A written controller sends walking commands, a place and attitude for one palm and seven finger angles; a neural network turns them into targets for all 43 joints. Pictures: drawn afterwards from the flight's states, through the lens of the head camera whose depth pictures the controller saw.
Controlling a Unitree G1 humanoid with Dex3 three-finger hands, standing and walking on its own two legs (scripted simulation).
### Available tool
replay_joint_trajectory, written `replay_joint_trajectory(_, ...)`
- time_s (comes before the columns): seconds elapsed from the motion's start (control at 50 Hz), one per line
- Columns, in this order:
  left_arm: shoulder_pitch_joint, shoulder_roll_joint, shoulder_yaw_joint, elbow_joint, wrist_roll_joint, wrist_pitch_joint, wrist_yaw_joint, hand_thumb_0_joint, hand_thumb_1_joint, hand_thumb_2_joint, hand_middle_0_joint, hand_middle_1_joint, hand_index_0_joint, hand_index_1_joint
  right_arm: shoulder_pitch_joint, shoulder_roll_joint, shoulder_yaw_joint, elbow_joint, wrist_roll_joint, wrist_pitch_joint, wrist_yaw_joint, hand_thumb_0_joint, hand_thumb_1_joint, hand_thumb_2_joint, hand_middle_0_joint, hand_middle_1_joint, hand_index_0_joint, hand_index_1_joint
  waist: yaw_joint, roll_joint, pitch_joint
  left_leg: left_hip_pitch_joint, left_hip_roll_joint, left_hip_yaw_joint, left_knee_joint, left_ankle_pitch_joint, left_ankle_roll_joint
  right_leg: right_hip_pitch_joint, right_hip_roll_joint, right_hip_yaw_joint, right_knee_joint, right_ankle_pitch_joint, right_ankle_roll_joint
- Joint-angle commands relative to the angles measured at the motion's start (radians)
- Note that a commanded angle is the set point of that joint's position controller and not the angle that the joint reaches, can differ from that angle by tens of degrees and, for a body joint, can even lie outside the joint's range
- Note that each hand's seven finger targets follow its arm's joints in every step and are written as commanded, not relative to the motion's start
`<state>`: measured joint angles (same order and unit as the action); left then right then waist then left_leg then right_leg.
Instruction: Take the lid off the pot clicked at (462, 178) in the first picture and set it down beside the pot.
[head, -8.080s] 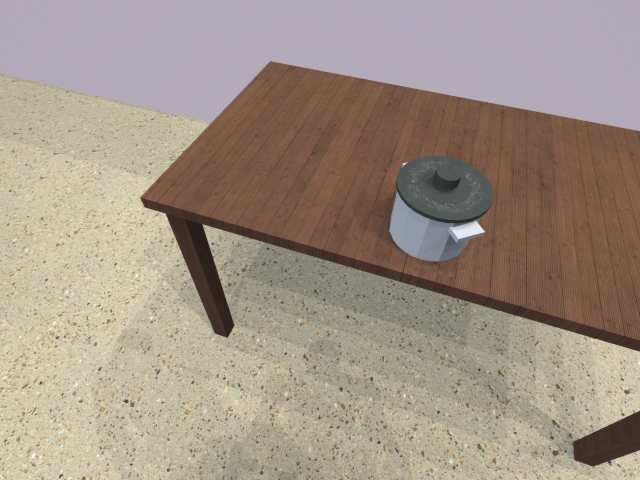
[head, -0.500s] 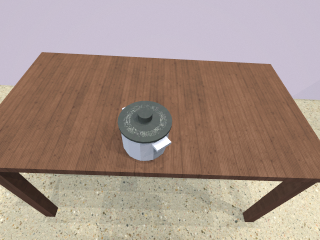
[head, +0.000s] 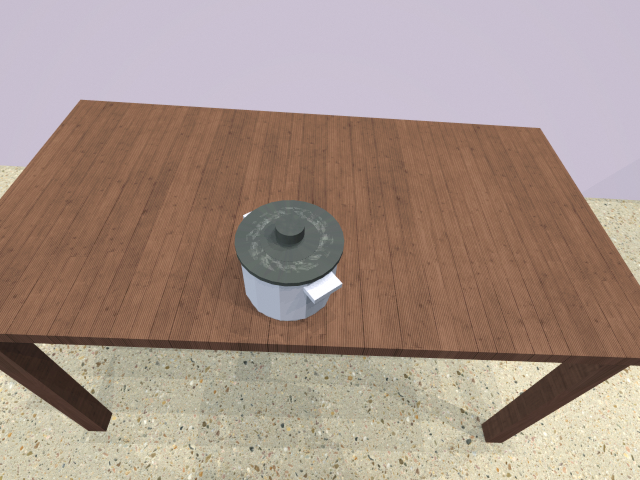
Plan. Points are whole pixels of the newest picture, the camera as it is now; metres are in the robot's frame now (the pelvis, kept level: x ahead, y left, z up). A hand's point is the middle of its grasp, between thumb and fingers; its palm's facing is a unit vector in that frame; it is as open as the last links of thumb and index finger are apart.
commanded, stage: lift the closed hand beside the body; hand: left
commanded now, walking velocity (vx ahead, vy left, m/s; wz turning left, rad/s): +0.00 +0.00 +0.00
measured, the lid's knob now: (290, 229) +0.45 +0.08 +0.04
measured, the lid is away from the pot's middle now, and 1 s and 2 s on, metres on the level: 0.00 0.00 0.00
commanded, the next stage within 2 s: raise the hand higher, near the body in 0.60 s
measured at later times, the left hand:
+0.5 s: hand out of the picture +0.08 +0.18 -0.07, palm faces +0.27 -0.93 -0.24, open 3.5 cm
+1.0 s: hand out of the picture +0.11 +0.18 -0.02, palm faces +0.27 -0.89 -0.38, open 3.1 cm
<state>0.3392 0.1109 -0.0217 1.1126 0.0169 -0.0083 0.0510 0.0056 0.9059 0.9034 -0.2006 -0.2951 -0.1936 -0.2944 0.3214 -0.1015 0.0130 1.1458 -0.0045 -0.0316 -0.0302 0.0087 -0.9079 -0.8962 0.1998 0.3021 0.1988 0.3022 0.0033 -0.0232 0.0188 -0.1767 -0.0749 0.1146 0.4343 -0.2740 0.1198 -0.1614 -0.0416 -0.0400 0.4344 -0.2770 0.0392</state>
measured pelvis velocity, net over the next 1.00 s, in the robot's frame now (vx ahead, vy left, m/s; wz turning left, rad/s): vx -0.01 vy -0.06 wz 0.06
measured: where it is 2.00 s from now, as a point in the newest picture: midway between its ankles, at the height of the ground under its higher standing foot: outside the picture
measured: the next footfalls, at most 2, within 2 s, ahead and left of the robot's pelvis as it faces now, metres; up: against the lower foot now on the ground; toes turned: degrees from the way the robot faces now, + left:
none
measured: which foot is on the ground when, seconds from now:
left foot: down 0.00-1.00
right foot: down 0.00-1.00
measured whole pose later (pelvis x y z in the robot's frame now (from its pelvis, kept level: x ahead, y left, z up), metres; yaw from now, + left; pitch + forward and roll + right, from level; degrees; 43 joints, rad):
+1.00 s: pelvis -0.01 -0.06 +0.00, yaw +4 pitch +0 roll +0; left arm 0.62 0.26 0.13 -0.01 -0.03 -0.03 0.07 0.02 0.90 0.90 -1.29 -1.49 -1.28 -1.49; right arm 0.23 -0.22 -0.01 0.64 0.02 -0.09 -0.07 0.02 -0.90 -0.90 0.20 0.30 0.20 0.30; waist 0.02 0.05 0.00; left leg -0.24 -0.02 0.03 0.53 -0.30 0.03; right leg -0.20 0.03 -0.06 0.50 -0.31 -0.04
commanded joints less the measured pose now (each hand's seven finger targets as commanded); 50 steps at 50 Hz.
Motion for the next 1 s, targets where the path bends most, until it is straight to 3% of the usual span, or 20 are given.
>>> replay_joint_trajectory(0.0,-0.418,0.324,0.004,-1.313,-0.062,-0.114,0.103,0.0,0.9,0.9,-0.288,-0.396,-0.288,-0.396,-0.065,-0.227,-0.018,-0.415,0.096,-0.278,-0.005,0.0,-0.9,-0.9,0.2,0.3,0.2,0.3,-0.023,0.256,-0.311,0.217,0.154,-0.255,-0.084,0.453,-0.227,-0.095,0.005,0.035,0.139,0.088,-0.075)
replay_joint_trajectory(0.02,-0.194,0.19,-0.053,-1.131,-0.052,-0.037,0.119,0.0,0.9,0.9,-0.332,-0.444,-0.332,-0.444,-0.075,-0.231,-0.015,-0.378,0.089,-0.294,-0.02,0.0,-0.9,-0.9,0.2,0.3,0.2,0.3,0.01,0.255,-0.317,0.161,0.172,-0.267,-0.105,0.429,-0.255,-0.13,0.002,0.014,0.165,0.005,-0.087)
replay_joint_trajectory(0.04,0.064,0.026,-0.129,-0.946,-0.049,0.059,0.121,0.0,0.9,0.9,-0.376,-0.492,-0.376,-0.492,-0.081,-0.204,-0.012,-0.357,0.097,-0.288,-0.008,0.0,-0.9,-0.9,0.2,0.3,0.2,0.3,0.007,0.175,-0.187,0.132,0.165,-0.27,-0.119,0.429,-0.242,-0.157,0.008,-0.004,0.145,0.008,-0.079)
replay_joint_trajectory(0.06,0.031,-0.077,-0.234,-1.014,-0.068,0.074,0.103,0.0,0.9,0.9,-0.42,-0.54,-0.42,-0.54,-0.063,-0.212,-0.002,-0.392,0.084,-0.298,0.011,0.0,-0.9,-0.9,0.2,0.3,0.2,0.3,-0.01,0.138,-0.097,0.13,0.154,-0.274,-0.125,0.406,-0.219,-0.168,0.023,-0.015,0.124,0.021,-0.069)
replay_joint_trajectory(0.08,0.046,-0.131,-0.302,-0.982,-0.042,0.063,0.091,0.0,0.9,0.9,-0.464,-0.588,-0.464,-0.588,-0.071,-0.233,-0.004,-0.408,0.063,-0.313,0.022,0.0,-0.9,-0.9,0.2,0.3,0.2,0.3,-0.025,0.103,-0.046,0.127,0.152,-0.276,-0.106,0.404,-0.199,-0.188,0.027,-0.011,0.106,0.033,-0.066)
replay_joint_trajectory(0.1,0.135,-0.177,-0.337,-0.907,-0.017,0.053,0.082,0.0,0.9,0.9,-0.508,-0.636,-0.508,-0.636,-0.083,-0.24,-0.013,-0.433,0.05,-0.312,0.032,0.0,-0.9,-0.9,0.2,0.3,0.2,0.3,-0.02,-0.002,-0.048,0.106,0.148,-0.266,-0.073,0.427,-0.169,-0.186,0.029,-0.021,0.082,0.04,-0.064)
replay_joint_trajectory(0.12,0.176,-0.14,-0.289,-0.785,0.003,0.058,0.076,0.0,0.9,0.9,-0.552,-0.684,-0.552,-0.684,-0.067,-0.253,-0.036,-0.438,0.038,-0.283,0.042,0.0,-0.9,-0.9,0.2,0.3,0.2,0.3,-0.014,-0.105,-0.018,0.047,0.156,-0.26,-0.04,0.419,-0.157,-0.197,0.041,-0.033,0.081,0.04,-0.064)
replay_joint_trajectory(0.18,0.378,0.132,0.049,-0.757,0.009,0.02,0.039,0.0,0.9,0.9,-0.684,-0.828,-0.684,-0.828,-0.14,-0.271,-0.093,-0.518,0.023,-0.185,0.051,0.0,-0.9,-0.9,0.2,0.3,0.2,0.3,0.059,-0.279,-0.015,-0.107,0.142,-0.214,0.004,0.328,-0.158,-0.14,0.032,-0.039,0.042,0.097,-0.068)
replay_joint_trajectory(0.2,0.465,0.233,0.183,-0.775,-0.008,-0.005,0.036,0.0,0.9,0.9,-0.728,-0.876,-0.728,-0.876,-0.175,-0.267,-0.097,-0.538,0.026,-0.161,0.05,0.0,-0.9,-0.9,0.2,0.3,0.2,0.3,0.092,-0.221,-0.023,-0.133,0.133,-0.201,0.0,0.335,-0.171,-0.091,0.022,-0.036,0.041,0.116,-0.075)
replay_joint_trajectory(0.22,0.458,0.263,0.217,-0.885,-0.019,-0.034,0.027,0.0,0.9,0.9,-0.772,-0.924,-0.772,-0.924,-0.188,-0.263,-0.089,-0.594,0.026,-0.146,0.05,0.0,-0.9,-0.9,0.2,0.3,0.2,0.3,0.097,-0.192,-0.073,-0.129,0.122,-0.188,-0.005,0.31,-0.175,-0.057,0.02,-0.037,0.055,0.116,-0.075)
replay_joint_trajectory(0.32,0.147,0.174,0.101,-1.131,-0.028,-0.083,0.007,0.0,0.9,0.9,-0.992,-1.164,-0.992,-1.164,-0.23,-0.231,-0.058,-0.727,0.047,-0.107,0.015,0.0,-0.9,-0.9,0.2,0.3,0.2,0.3,0.014,0.166,0.014,-0.112,0.107,-0.162,-0.023,0.017,-0.138,-0.147,0.02,-0.009,0.035,0.046,-0.075)
replay_joint_trajectory(0.38,0.045,0.197,0.111,-1.165,-0.033,-0.097,0.017,0.0,0.9,0.9,-1.124,-1.308,-1.124,-1.308,-0.192,-0.223,-0.048,-0.743,0.047,-0.101,-0.005,0.0,-0.9,-0.9,0.2,0.3,0.2,0.3,-0.005,0.223,-0.018,-0.072,0.097,-0.18,-0.021,-0.069,-0.123,-0.167,0.032,-0.001,0.022,0.019,-0.08)
replay_joint_trajectory(0.48,0.123,0.189,0.105,-1.145,-0.049,-0.08,0.024,0.0,0.9,0.9,-1.3,-1.5,-1.3,-1.5,-0.175,-0.228,-0.039,-0.762,0.034,-0.092,-0.032,0.0,-0.9,-0.9,0.2,0.3,0.2,0.3,-0.005,0.051,-0.081,-0.045,0.081,-0.159,0.029,0.005,-0.095,-0.15,0.04,0.002,-0.006,0.027,-0.073)
replay_joint_trajectory(0.54,0.147,0.2,0.119,-1.108,-0.043,-0.072,0.024,0.0,0.9,0.9,-1.3,-1.5,-1.3,-1.5,-0.185,-0.235,-0.038,-0.757,0.033,-0.088,-0.035,0.0,-0.9,-0.9,0.2,0.3,0.2,0.3,-0.005,0.017,-0.083,-0.062,0.07,-0.142,0.057,0.064,-0.09,-0.145,0.037,0.001,0.0,0.072,-0.067)
replay_joint_trajectory(0.62,0.173,0.262,0.184,-1.106,-0.041,-0.067,0.027,0.0,0.9,0.9,-1.3,-1.5,-1.3,-1.5,-0.208,-0.237,-0.036,-0.747,0.03,-0.083,-0.038,0.0,-0.9,-0.9,0.2,0.3,0.2,0.3,0.014,0.003,-0.088,-0.081,0.065,-0.131,0.072,0.112,-0.087,-0.118,0.028,0.01,0.0,0.123,-0.065)
replay_joint_trajectory(0.7,0.206,0.323,0.249,-1.172,-0.045,-0.067,0.038,0.0,0.9,0.9,-1.3,-1.5,-1.3,-1.5,-0.222,-0.227,-0.033,-0.731,0.029,-0.093,-0.044,0.0,-0.9,-0.9,0.2,0.3,0.2,0.3,0.039,0.051,-0.137,-0.049,0.069,-0.129,0.071,0.173,-0.086,-0.068,0.019,0.019,0.002,0.177,-0.067)
replay_joint_trajectory(0.74,0.223,0.314,0.242,-1.242,-0.047,-0.069,0.043,0.0,0.9,0.9,-1.3,-1.5,-1.3,-1.5,-0.226,-0.214,-0.033,-0.728,0.027,-0.11,-0.048,0.0,-0.9,-0.9,0.2,0.3,0.2,0.3,0.046,0.102,-0.153,-0.017,0.072,-0.123,0.063,0.188,-0.086,-0.056,0.012,0.023,-0.005,0.179,-0.066)
replay_joint_trajectory(0.86,0.328,0.259,0.212,-1.195,-0.045,-0.064,0.034,0.0,0.9,0.9,-1.3,-1.5,-1.3,-1.5,-0.245,-0.215,-0.049,-0.692,0.032,-0.118,-0.048,0.0,-0.9,-0.9,0.2,0.3,0.2,0.3,0.04,-0.054,-0.056,-0.045,0.075,-0.12,0.06,0.19,-0.074,-0.08,0.008,0.019,-0.03,0.196,-0.048)
replay_joint_trajectory(0.96,0.332,0.33,0.278,-1.393,-0.049,-0.097,0.045,0.0,0.9,0.9,-1.3,-1.5,-1.3,-1.5,-0.251,-0.204,-0.054,-0.692,0.03,-0.142,-0.049,0.0,-0.9,-0.9,0.2,0.3,0.2,0.3,0.058,0.081,-0.125,0.037,0.076,-0.113,0.043,0.242,-0.076,-0.03,0.0,0.029,-0.041,0.234,-0.052)
replay_joint_trajectory(0.98,0.343,0.327,0.282,-1.378,-0.049,-0.095,0.048,0.0,0.9,0.9,-1.3,-1.5,-1.3,-1.5,-0.248,-0.201,-0.055,-0.684,0.029,-0.142,-0.051,0.0,-0.9,-0.9,0.2,0.3,0.2,0.3,0.057,0.058,-0.125,0.043,0.079,-0.112,0.041,0.252,-0.076,-0.028,0.002,0.025,-0.043,0.246,-0.051)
